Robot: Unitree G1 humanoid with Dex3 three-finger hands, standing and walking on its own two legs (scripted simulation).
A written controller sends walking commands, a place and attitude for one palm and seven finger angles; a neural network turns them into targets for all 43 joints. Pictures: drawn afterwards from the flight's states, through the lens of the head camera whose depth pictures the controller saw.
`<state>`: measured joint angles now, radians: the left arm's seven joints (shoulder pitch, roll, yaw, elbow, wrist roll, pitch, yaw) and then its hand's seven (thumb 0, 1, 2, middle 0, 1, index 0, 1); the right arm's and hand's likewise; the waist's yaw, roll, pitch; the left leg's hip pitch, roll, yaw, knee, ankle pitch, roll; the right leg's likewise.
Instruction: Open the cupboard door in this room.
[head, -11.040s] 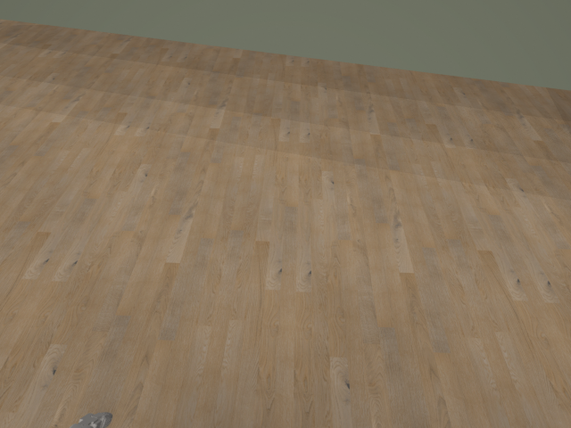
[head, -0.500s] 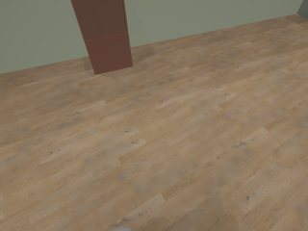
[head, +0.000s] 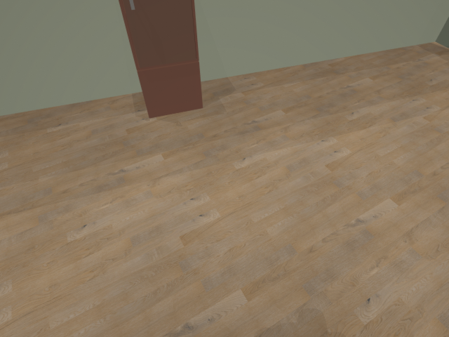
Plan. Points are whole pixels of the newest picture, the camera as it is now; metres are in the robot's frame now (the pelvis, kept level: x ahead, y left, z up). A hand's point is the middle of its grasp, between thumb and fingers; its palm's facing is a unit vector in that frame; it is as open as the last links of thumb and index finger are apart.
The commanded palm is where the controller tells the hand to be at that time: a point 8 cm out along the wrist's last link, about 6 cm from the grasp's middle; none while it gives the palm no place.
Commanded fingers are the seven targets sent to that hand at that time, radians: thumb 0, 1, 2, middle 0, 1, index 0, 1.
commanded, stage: turn or walk to find it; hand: left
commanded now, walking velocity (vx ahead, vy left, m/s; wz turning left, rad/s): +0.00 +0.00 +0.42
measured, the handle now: out of the picture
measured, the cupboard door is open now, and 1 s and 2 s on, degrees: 0 0 0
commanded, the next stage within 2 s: none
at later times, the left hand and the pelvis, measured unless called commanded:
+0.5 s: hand out of the picture +0.04 +0.19 -0.15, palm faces +0.20 -0.93 -0.29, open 7.4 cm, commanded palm none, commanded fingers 0.00 0.90 0.90 -0.20 -0.30 -0.20 -0.30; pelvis -0.02 -0.03 -0.01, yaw +11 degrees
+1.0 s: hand out of the picture -0.12 +0.22 -0.18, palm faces +0.44 -0.86 -0.25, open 7.4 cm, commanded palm none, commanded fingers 0.00 0.90 0.90 -0.20 -0.30 -0.20 -0.30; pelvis -0.04 +0.01 +0.00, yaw +24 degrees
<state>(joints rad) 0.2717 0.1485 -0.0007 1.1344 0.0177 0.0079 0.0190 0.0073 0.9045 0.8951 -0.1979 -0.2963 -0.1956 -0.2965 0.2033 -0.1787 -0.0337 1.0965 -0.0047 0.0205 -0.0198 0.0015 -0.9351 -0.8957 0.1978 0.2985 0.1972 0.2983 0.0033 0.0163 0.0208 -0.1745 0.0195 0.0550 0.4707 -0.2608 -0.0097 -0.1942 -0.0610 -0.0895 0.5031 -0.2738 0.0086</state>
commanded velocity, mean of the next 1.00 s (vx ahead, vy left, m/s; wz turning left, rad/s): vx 0.00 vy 0.00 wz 0.42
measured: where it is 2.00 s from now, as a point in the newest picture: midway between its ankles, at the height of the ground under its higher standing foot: outside the picture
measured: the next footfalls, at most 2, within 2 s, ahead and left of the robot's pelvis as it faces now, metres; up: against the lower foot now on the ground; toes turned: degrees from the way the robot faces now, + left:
left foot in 0.86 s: -0.05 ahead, +0.12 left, +0.00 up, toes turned +26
right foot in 1.34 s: +0.07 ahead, -0.10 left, +0.00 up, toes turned +28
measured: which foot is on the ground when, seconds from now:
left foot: down 0.00-0.44, up 0.46-0.84, down 0.86-1.00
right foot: down 0.00-0.88, up 0.90-1.00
